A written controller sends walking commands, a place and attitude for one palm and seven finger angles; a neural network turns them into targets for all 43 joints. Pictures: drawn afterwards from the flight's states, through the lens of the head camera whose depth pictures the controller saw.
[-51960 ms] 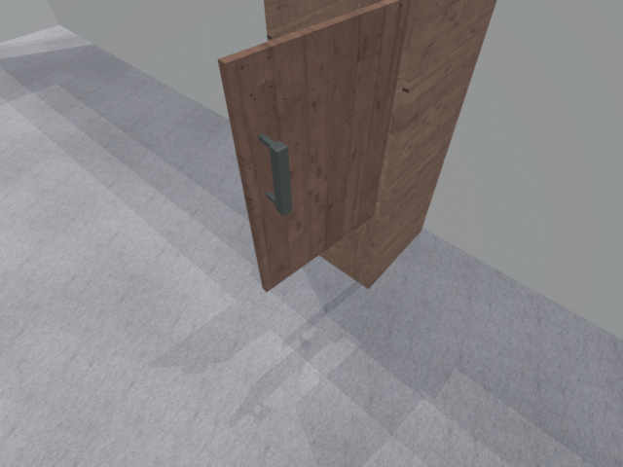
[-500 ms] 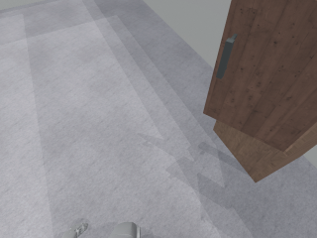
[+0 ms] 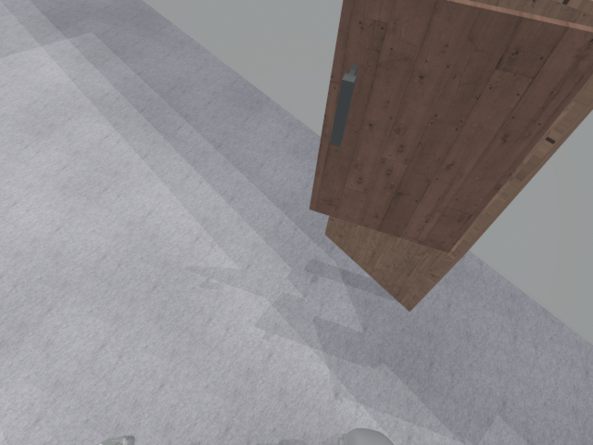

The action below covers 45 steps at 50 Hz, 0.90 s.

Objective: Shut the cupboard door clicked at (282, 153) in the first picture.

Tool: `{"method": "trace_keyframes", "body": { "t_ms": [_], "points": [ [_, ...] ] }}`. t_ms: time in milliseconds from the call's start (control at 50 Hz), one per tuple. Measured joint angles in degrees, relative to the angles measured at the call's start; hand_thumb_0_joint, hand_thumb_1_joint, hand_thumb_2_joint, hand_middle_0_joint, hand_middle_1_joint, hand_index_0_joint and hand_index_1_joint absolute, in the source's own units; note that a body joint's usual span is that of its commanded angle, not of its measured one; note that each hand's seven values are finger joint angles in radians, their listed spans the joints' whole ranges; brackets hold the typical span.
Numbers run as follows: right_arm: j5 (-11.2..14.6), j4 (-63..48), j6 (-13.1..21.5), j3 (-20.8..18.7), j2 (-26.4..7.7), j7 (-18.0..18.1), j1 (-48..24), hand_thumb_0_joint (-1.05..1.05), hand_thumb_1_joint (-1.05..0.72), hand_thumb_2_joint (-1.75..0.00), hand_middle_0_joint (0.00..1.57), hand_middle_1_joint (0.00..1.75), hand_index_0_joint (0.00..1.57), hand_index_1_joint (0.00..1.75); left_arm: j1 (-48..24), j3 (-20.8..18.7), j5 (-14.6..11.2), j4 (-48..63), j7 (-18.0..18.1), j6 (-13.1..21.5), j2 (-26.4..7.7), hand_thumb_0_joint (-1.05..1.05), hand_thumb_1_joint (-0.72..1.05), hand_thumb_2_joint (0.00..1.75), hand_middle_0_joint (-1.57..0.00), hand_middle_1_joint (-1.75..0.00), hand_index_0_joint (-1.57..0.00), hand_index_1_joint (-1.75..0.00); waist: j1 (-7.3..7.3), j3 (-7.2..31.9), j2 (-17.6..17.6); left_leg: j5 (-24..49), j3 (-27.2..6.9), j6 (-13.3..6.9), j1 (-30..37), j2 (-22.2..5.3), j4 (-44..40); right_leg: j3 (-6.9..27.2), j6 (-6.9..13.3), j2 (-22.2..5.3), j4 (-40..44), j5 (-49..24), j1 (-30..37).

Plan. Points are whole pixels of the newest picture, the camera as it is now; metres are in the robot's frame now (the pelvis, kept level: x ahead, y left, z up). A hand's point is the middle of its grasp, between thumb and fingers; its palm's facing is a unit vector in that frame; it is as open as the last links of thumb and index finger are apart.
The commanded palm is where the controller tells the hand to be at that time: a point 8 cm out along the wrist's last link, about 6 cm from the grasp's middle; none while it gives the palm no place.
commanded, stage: turn to face it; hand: left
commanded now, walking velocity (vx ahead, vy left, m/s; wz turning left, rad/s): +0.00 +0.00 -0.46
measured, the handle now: (344, 106) +0.70 -0.04 +0.03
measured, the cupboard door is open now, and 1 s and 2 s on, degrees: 29 29 29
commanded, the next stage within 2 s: take the last steps up to it in 0.44 s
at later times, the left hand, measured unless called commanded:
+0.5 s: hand out of the picture +0.13 +0.15 -0.18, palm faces -0.17 -0.97 -0.18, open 7.4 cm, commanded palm none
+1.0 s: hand (241, 404) +0.19 +0.09 -0.17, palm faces -0.29 -0.93 -0.23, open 7.4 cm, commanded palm none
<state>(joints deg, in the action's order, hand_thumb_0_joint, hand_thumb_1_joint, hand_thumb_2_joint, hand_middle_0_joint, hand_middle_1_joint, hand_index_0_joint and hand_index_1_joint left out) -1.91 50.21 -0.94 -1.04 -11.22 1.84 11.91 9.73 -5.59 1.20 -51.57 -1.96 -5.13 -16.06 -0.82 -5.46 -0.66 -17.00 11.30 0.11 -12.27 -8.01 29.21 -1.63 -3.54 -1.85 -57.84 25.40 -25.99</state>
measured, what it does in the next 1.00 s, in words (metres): steps on the spot, turning right: right foot, then left foot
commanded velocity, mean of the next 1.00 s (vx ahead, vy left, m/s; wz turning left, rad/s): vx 0.12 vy -0.02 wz -0.18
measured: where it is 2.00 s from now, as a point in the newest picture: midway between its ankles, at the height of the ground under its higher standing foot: outside the picture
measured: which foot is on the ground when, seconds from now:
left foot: down 0.00-0.14, up 0.16-0.50, down 0.52-0.94, up 0.96-1.00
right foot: up 0.00-0.12, down 0.14-0.52, up 0.54-0.92, down 0.94-1.00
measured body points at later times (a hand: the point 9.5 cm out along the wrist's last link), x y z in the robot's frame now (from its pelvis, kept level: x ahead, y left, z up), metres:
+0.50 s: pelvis +0.02 -0.02 -0.01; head +0.06 -0.01 +0.44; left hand +0.14 +0.20 -0.16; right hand +0.04 -0.28 -0.15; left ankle +0.06 +0.10 -0.74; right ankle -0.01 -0.14 -0.74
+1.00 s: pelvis +0.07 -0.07 -0.01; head +0.08 -0.09 +0.44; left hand +0.21 +0.14 -0.15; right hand -0.06 -0.27 -0.17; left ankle +0.06 +0.08 -0.72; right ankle +0.02 -0.16 -0.74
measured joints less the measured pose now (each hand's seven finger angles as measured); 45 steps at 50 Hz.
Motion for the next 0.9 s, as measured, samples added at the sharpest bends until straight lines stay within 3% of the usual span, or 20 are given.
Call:
{"method": "trace_keyframes", "body": {
  "t_ms": [80,140,180,220,300,420,460,500,540,580,640,700,780,900],
  "points": [
    [0.0,1.4,-0.5,-0.9,-1.3,-0.5,1.2,0.0,-0.9,-0.9,0.2,0.3,0.2,0.3,-1.3,0.6,0.0,0.2,0.0,0.4,0.7,0.01,0.91,0.9,-0.2,-0.3,-0.2,-0.3,1.21,-0.1,1.7,-2.1,2.7,1.1,0.2,-1.7,2.9,-1.7,1.1,-0.2,11.0,-1.1,4.2],
    [0.4,2.4,-1.1,-1.6,-2.5,-0.8,2.8,0.0,-0.9,-0.9,0.2,0.3,0.2,0.3,-1.5,1.2,0.1,1.2,0.0,1.7,1.0,0.01,0.91,0.9,-0.2,-0.3,-0.2,-0.3,1.65,0.9,2.3,-5.3,4.3,2.5,-1.3,-2.7,8.3,-2.4,2.9,0.0,22.8,-8.4,9.5],
    [0.8,3.4,-2.3,-2.2,-4.1,-0.8,2.3,0.0,-0.9,-0.9,0.2,0.3,0.2,0.3,-1.9,1.8,0.2,0.9,0.7,3.0,2.3,0.01,0.91,0.9,-0.2,-0.3,-0.2,-0.3,1.76,0.9,4.3,-12.3,-0.6,3.0,-5.6,-2.0,18.6,-2.1,4.0,1.1,21.1,-5.6,8.4],
    [1.0,4.0,-3.4,-2.7,-5.0,-0.4,1.7,0.0,-0.91,-0.9,0.2,0.3,0.2,0.3,-1.8,2.6,0.1,0.9,1.4,3.4,3.6,0.01,0.91,0.9,-0.2,-0.3,-0.2,-0.3,2.21,0.7,5.6,-14.0,-5.5,3.0,-10.2,0.5,28.7,-1.8,4.5,1.6,21.5,-5.7,8.6],
    [0.9,4.1,-3.1,-2.3,-4.2,-0.7,0.5,0.01,-0.91,-0.9,0.2,0.3,0.2,0.3,-0.7,3.1,-0.1,0.5,2.4,3.4,4.6,0.01,0.9,0.9,-0.2,-0.3,-0.2,-0.3,2.19,1.0,4.2,-8.7,-8.2,3.8,-15.4,2.8,35.5,0.0,4.6,2.0,26.4,-8.9,10.3],
    [1.0,3.5,-2.5,-1.5,-1.9,-0.9,0.0,0.0,-0.91,-0.9,0.2,0.3,0.2,0.3,0.6,3.4,0.3,-1.0,2.3,3.2,5.2,0.01,0.9,0.9,-0.21,-0.3,-0.2,-0.3,1.56,2.4,1.3,-7.0,-9.2,4.0,-13.5,3.8,24.1,2.0,4.4,2.5,29.4,-10.3,11.6],
    [1.1,3.4,-2.1,-1.3,-1.3,-0.8,-0.3,0.0,-0.91,-0.9,0.2,0.3,0.2,0.3,1.0,3.2,0.4,-1.5,2.3,3.0,5.3,0.01,0.9,0.9,-0.21,-0.3,-0.2,-0.3,1.1,2.6,0.5,-6.3,-9.0,3.7,-11.0,4.4,17.5,2.8,3.9,2.7,28.8,-9.9,11.4],
    [1.2,3.3,-1.3,-1.0,-0.8,-0.6,-0.1,0.0,-0.91,-0.9,0.2,0.3,0.2,0.3,1.5,3.0,0.1,-2.1,2.3,2.7,5.2,0.01,0.9,0.9,-0.21,-0.3,-0.2,-0.3,0.88,3.0,-0.1,-1.2,-8.8,3.4,-7.0,4.9,8.0,3.5,3.2,3.0,27.0,-8.9,10.8],
    [0.9,3.5,-0.2,-0.6,-0.1,-0.3,0.0,0.0,-0.91,-0.9,0.2,0.3,0.2,0.3,1.8,2.7,-0.4,-2.7,2.3,2.1,4.7,0.01,0.9,0.9,-0.21,-0.3,-0.2,-0.3,0.85,3.3,-1.2,0.0,-7.9,0.3,-5.4,5.2,5.0,4.2,2.8,3.0,22.7,-5.2,9.0],
    [0.4,3.5,0.0,0.2,1.0,-0.1,0.2,0.0,-0.91,-0.9,0.2,0.3,0.2,0.3,2.0,2.3,-0.4,-3.3,2.4,1.5,4.0,0.01,0.9,0.9,-0.21,-0.3,-0.2,-0.3,0.56,3.1,-2.3,-0.8,-6.6,-1.0,-4.7,5.1,5.2,4.4,2.9,3.1,14.3,0.6,6.5],
    [-0.1,3.5,0.3,0.8,1.9,0.2,1.3,0.0,-0.91,-0.9,0.2,0.3,0.2,0.3,2.3,1.6,0.0,-4.1,1.8,0.9,3.3,0.01,0.9,0.9,-0.21,-0.3,-0.2,-0.3,0.73,3.3,-2.3,0.2,-5.6,-1.1,-2.7,4.6,2.1,3.5,2.6,3.0,3.1,1.1,3.2],
    [-0.3,4.1,0.8,1.0,2.3,0.2,2.8,0.0,-0.91,-0.9,0.2,0.3,0.2,0.3,2.7,1.3,0.4,-4.6,1.0,1.2,3.0,0.01,0.91,0.9,-0.2,-0.3,-0.2,-0.3,0.89,3.6,-1.5,1.8,-4.8,-0.9,-1.0,4.1,-1.5,2.4,2.5,2.1,-0.8,-1.2,1.8],
    [-0.4,5.6,1.5,0.5,2.2,0.0,5.1,0.0,-0.91,-0.9,0.2,0.3,0.2,0.3,3.0,1.4,0.5,-5.2,0.5,1.6,2.9,0.01,0.91,0.9,-0.2,-0.3,-0.2,-0.3,1.52,3.9,-0.3,2.9,-3.7,-0.5,1.0,3.5,-5.0,1.1,2.6,0.6,2.9,-3.3,2.3],
    [-0.4,9.0,1.1,-0.7,0.8,-0.6,8.7,0.0,-0.9,-0.9,0.2,0.3,0.2,0.3,2.0,2.1,0.4,-5.8,0.1,2.9,3.8,0.01,0.91,0.9,-0.2,-0.3,-0.2,-0.3,3.24,3.8,1.6,0.6,-2.8,1.4,2.5,2.3,-3.7,-1.3,3.3,0.0,21.3,-4.9,8.4]
  ]
}}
